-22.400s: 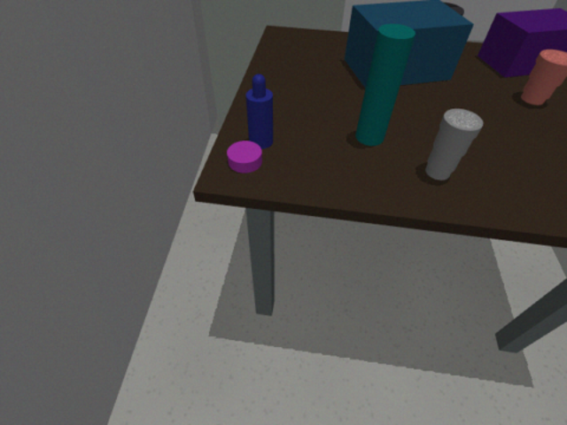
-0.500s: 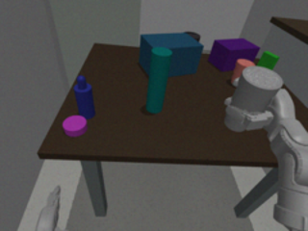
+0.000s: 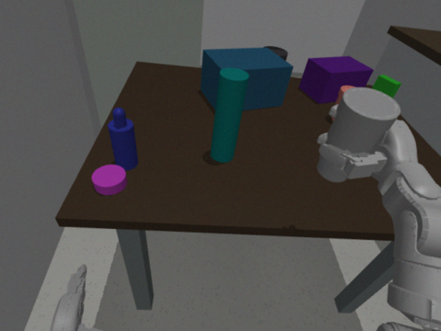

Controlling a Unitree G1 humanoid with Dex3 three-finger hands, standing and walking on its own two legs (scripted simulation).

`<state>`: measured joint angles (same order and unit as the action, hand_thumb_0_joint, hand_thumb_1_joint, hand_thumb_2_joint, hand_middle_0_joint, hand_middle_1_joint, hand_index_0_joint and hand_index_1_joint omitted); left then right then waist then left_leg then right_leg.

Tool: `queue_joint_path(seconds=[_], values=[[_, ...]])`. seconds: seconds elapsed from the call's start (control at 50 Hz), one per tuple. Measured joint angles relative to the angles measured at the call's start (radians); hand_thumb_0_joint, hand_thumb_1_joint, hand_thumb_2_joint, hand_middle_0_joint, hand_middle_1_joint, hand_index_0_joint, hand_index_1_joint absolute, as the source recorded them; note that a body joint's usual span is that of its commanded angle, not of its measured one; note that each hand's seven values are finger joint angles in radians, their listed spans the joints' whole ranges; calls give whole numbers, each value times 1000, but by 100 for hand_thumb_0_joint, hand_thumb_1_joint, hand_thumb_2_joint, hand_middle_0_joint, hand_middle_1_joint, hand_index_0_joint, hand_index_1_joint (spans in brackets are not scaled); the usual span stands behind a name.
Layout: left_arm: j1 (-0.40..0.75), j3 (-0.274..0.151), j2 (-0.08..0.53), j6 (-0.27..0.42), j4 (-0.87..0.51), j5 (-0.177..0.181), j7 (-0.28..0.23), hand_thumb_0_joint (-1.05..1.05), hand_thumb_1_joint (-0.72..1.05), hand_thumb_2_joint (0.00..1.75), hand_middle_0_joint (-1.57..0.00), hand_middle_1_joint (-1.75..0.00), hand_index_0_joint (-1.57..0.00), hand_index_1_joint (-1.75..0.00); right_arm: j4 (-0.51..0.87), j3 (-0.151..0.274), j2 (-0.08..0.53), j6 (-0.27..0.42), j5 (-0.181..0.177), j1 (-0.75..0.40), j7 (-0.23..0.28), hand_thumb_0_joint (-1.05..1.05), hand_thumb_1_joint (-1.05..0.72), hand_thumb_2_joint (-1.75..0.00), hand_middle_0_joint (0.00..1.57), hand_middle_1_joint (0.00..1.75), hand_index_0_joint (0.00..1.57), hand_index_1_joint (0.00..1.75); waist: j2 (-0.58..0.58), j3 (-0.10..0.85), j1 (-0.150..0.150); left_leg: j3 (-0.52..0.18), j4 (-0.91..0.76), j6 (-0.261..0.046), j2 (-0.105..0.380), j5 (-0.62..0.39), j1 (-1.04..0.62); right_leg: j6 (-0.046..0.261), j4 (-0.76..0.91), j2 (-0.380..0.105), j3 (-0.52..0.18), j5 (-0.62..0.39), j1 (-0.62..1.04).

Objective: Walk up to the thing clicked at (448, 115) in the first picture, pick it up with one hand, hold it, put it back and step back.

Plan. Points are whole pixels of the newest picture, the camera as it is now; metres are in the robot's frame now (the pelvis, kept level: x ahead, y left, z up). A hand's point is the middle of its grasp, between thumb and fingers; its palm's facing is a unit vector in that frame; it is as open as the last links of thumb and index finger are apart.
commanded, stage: hold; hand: right
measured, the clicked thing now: (349, 140) +0.34 -0.16 +0.25
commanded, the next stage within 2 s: crouch in 0.64 s
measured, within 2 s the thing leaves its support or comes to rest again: neither
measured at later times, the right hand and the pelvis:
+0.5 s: hand (348, 140) +0.34 -0.16 +0.25, palm faces +0.01 +1.00 -0.03, open 9.1 cm; pelvis +0.00 +0.00 +0.00, yaw +0 degrees
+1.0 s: hand (340, 147) +0.35 -0.16 +0.22, palm faces +0.04 +1.00 +0.00, open 9.1 cm; pelvis -0.01 +0.00 +0.00, yaw +0 degrees
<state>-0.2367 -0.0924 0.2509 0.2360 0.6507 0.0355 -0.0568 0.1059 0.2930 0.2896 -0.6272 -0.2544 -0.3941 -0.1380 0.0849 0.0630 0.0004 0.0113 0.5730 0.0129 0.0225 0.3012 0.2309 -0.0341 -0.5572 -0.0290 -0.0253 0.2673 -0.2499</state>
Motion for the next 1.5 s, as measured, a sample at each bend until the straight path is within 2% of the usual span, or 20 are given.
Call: queue_joint_path(seconds=[0.28, 0.46, 0.72, 0.84, 0.92, 1.04, 1.18, 1.36, 1.5], values=[[-11, -1, 1, -13, -20, 1, -1, -1, -54, 6, -5, -5, -4, -5, 36, -4, -10, -1, 9, 28, 18, 1, 26, -107, 77, 101, 78, 100, -8, -3, -5, 1, 0, 1, 2, 5, -4, 1, -1, 2, 0, 5, 3], [1, -1, -4, -6, -9, -1, -1, -1, -54, 6, -5, -5, -4, -5, 4, -15, -2, -7, 11, -10, 20, 1, 25, -107, 77, 101, 78, 100, -7, 4, -3, 2, -5, 4, 4, 2, -7, 4, -3, 4, -2, 5, 1], [-18, 2, -9, -15, -25, 2, 17, -1, -53, 6, -5, -5, -4, -5, -27, -9, -8, -27, 13, -40, 25, 1, 25, -107, 77, 101, 78, 100, -2, 2, -1, -3, -13, 6, 5, -8, -6, 6, 5, 5, 3, -3, 3], [-17, 7, -7, -18, -30, 2, 15, -1, -53, 6, -5, -5, -4, -5, -20, -14, -10, -16, 16, -31, 33, 1, 25, -107, 77, 101, 78, 100, -7, -2, -1, -3, -11, 5, 4, -9, -6, 6, 5, 4, 4, -6, 4], [-6, 3, -9, -10, -31, 0, 12, -1, -53, 6, -5, -5, -5, -5, -78, -18, -9, 2, 22, -50, 36, 1, 25, -107, 77, 101, 78, 100, -13, -3, 3, -1, -11, 5, 4, -12, -8, 5, 6, 4, 1, -9, 6], [14, 12, -21, 27, -13, -8, 23, -1, -52, 5, -5, -5, -5, -5, -268, -24, -5, 79, 52, -110, 39, 1, 25, -107, 77, 100, 79, 99, -28, -11, 20, 0, -2, 4, 2, -21, 26, 4, 0, 2, 0, -20, -27], [4, 14, -28, 63, 4, -20, 24, -1, -52, 5, -5, -5, -5, -5, -480, -26, 2, 232, 81, -191, 57, 1, 26, -108, 78, 99, 79, 98, -43, -34, 41, -16, 22, 4, -4, -29, 92, 4, -23, -4, 14, -22, -85], [-9, 30, -17, 57, -32, -27, -2, -1, -52, 5, -5, -5, -5, -5, -787, -9, 40, 444, 116, -348, 67, 1, 26, -108, 78, 99, 79, 98, -65, -32, 74, -35, 31, 7, -13, -38, 146, 6, -41, -12, 31, -18, -135], [-25, 64, -35, 35, -99, -32, 11, -1, -51, 4, -5, -5, -5, -5, -952, 11, 70, 562, 130, -410, 49, 1, 26, -108, 78, 98, 80, 97, -71, -23, 90, -43, 28, 9, -16, -43, 183, 9, -44, -15, 40, -18, -171]])
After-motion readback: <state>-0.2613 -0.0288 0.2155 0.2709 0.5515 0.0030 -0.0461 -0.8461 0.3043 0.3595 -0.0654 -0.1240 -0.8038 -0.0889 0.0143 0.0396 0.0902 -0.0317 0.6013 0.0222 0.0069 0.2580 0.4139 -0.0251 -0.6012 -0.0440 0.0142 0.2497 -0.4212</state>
